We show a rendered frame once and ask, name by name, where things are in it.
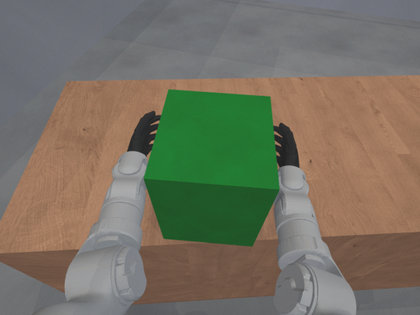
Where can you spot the robot left hand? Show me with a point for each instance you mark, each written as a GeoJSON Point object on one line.
{"type": "Point", "coordinates": [141, 137]}

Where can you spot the robot left upper arm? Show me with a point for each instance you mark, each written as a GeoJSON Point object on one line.
{"type": "Point", "coordinates": [101, 282]}

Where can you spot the robot left forearm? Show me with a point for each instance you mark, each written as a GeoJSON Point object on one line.
{"type": "Point", "coordinates": [123, 207]}

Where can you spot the pedestal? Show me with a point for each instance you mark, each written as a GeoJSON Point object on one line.
{"type": "Point", "coordinates": [358, 141]}

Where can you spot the robot right upper arm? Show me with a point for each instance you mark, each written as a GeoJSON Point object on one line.
{"type": "Point", "coordinates": [303, 289]}

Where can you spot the robot right hand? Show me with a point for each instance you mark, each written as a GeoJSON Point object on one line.
{"type": "Point", "coordinates": [288, 152]}

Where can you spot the carton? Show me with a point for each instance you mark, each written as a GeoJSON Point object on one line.
{"type": "Point", "coordinates": [212, 175]}

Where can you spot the robot right forearm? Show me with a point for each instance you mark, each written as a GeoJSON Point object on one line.
{"type": "Point", "coordinates": [296, 225]}

